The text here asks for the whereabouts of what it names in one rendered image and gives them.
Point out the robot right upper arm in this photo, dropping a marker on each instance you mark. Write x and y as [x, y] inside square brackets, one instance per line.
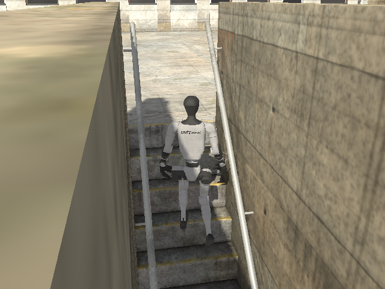
[213, 138]

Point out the robot left hand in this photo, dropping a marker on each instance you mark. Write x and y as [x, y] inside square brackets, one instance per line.
[166, 168]

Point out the robot right hand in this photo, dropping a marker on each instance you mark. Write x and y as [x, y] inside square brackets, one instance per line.
[218, 167]

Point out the left robot forearm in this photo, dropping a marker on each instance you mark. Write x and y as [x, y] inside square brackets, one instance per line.
[164, 157]

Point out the robot left upper arm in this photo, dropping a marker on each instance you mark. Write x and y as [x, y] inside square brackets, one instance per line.
[170, 136]

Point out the right robot forearm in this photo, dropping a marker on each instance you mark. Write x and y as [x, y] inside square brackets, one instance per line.
[220, 158]

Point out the robot head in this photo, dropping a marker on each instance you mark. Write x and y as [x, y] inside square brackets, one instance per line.
[191, 104]

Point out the right robot thigh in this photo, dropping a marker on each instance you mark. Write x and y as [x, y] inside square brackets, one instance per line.
[205, 181]

